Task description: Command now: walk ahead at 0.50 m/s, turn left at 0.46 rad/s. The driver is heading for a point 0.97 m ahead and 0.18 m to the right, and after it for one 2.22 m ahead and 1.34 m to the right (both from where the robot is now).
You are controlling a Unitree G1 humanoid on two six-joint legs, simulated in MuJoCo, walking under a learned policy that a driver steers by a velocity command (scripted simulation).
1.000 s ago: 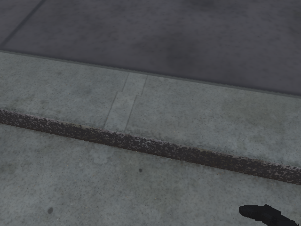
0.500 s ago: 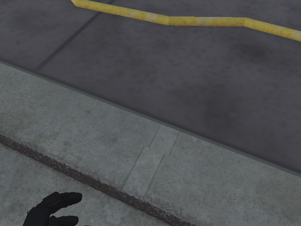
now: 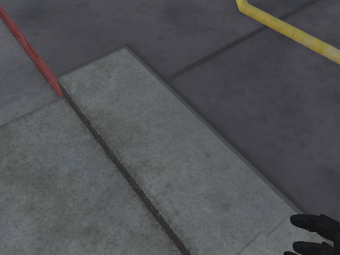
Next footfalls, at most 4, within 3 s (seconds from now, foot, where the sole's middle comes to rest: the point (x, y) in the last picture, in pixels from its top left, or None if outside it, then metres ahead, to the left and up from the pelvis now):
0.56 right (234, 235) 0.47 -0.15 -0.62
1.10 left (213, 144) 0.84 -0.08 -0.62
1.56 right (282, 123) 0.97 -0.38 -0.62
1.96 left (230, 107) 1.05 -0.16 -0.62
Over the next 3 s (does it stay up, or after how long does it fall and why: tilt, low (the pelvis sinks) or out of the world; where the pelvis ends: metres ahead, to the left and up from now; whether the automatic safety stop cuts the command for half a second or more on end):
stays up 0.88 -0.21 0.15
